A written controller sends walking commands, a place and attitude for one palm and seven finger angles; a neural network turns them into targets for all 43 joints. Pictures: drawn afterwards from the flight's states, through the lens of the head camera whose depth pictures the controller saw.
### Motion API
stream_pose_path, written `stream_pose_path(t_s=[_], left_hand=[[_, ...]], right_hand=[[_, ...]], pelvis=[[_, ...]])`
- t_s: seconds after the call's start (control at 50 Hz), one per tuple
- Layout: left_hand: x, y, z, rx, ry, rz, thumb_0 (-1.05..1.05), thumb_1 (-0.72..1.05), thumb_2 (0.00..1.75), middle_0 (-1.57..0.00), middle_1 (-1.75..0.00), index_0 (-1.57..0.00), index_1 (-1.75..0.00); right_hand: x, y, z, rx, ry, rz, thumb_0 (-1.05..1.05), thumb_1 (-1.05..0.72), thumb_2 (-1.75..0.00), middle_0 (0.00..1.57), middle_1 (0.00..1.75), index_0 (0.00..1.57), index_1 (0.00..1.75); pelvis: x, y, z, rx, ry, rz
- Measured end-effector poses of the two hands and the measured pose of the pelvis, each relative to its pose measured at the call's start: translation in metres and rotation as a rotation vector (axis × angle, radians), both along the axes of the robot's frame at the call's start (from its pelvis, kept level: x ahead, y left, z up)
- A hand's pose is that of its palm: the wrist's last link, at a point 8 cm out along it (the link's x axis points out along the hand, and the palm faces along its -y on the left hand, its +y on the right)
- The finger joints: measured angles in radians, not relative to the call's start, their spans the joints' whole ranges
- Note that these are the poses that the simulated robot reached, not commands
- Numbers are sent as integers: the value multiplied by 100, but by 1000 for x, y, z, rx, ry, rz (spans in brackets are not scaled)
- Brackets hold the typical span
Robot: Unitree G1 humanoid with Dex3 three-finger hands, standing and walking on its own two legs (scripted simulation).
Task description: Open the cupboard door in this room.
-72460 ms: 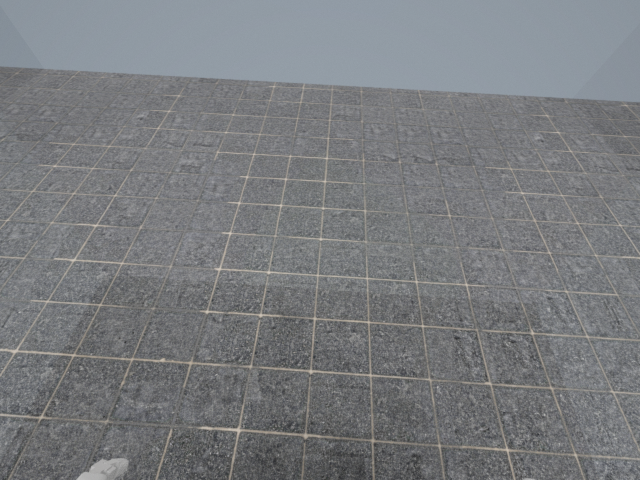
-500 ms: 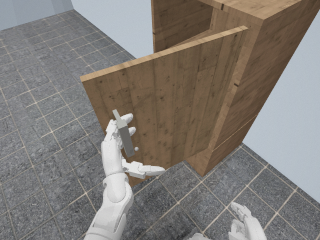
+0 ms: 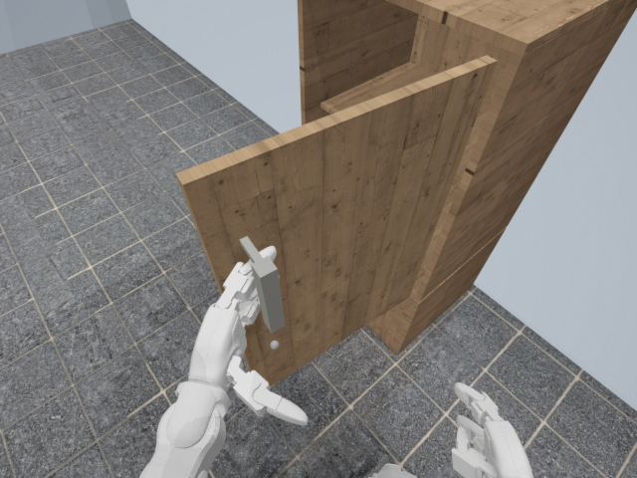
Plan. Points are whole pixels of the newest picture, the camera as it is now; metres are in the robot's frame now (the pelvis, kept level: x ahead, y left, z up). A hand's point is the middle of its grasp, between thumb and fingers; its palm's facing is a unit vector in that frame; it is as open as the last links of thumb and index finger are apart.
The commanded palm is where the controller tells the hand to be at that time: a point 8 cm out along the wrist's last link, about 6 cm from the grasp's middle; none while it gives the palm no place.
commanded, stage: slide the hand sideways off the handle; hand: left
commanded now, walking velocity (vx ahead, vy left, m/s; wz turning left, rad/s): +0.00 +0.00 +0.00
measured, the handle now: (261, 286) +0.33 +0.10 +0.07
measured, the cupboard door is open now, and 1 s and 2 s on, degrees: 83 83 83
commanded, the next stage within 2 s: draw the hand back to the body in 0.68 s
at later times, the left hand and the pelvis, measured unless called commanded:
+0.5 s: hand (225, 377) +0.22 +0.12 +0.06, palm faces -0.03 -1.00 -0.07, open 16.2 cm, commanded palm +0.19 +0.18 +0.07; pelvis +0.02 -0.02 -0.01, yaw +1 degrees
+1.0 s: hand (179, 374) +0.21 +0.16 +0.09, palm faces -0.04 -1.00 -0.09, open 16.3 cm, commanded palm +0.17 +0.22 +0.10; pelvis +0.01 -0.02 +0.00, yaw +1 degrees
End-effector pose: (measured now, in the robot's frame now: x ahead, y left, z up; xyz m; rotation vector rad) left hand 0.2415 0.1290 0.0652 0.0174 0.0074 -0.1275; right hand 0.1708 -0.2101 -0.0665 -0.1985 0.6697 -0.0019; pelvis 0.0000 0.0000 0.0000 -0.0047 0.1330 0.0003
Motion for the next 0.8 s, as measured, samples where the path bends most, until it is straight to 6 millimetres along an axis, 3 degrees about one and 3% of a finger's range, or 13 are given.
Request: stream_pose_path(t_s=[0.18,0.54,0.8], left_hand=[[-8,15,0,23,28,10,-2,-50,30,-20,-34,-21,-33],[-46,49,1,63,47,96,-2,-50,30,-17,-31,-17,-31],[-49,73,-1,50,39,88,-2,-50,30,-15,-30,-15,-30]], right_hand=[[9,-5,-3,0,12,-12,1,-91,-90,20,30,20,30],[22,-37,-6,-36,-34,-17,1,-91,-90,20,30,20,30],[17,-43,-7,-56,-57,-34,1,-91,-90,20,30,20,30]], pelvis=[[8,-6,0,-3,13,-2],[15,-25,-8,-5,45,20],[8,-27,-12,-19,42,31]])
